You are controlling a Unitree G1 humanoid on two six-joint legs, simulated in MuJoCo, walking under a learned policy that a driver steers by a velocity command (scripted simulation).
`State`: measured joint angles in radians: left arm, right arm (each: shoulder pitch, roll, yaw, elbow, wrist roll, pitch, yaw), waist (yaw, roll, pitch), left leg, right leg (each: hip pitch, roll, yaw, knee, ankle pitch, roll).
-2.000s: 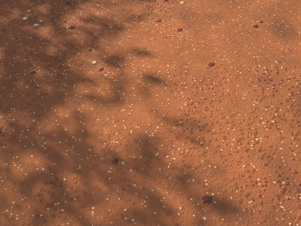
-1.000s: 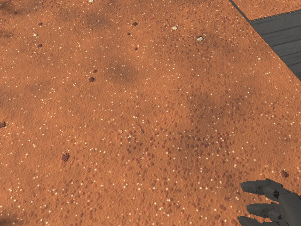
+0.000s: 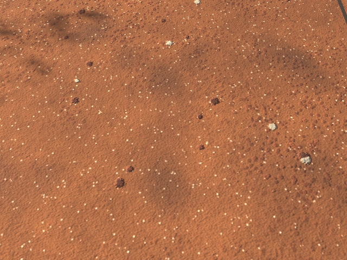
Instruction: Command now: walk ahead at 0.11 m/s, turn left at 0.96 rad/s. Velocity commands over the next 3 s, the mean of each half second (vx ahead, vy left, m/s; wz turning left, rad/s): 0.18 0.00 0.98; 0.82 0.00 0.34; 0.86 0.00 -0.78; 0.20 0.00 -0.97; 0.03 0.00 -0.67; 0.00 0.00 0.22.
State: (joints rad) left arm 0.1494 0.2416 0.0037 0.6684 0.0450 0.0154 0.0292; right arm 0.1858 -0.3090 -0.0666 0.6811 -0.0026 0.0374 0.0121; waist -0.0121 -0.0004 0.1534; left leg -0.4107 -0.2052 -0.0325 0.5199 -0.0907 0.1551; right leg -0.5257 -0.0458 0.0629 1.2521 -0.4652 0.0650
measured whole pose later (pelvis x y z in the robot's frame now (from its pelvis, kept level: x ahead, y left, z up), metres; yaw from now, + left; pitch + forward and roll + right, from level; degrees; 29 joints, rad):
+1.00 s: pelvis +0.24 +0.12 +0.01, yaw +37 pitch +3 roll -1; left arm 0.55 0.25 0.04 0.92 -0.01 -0.05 -0.02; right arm 0.06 -0.26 -0.01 0.65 -0.06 -0.06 0.03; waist 0.10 0.01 0.02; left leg -0.42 0.03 0.06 0.64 -0.27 0.03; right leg -0.22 -0.08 0.02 1.04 -0.38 -0.09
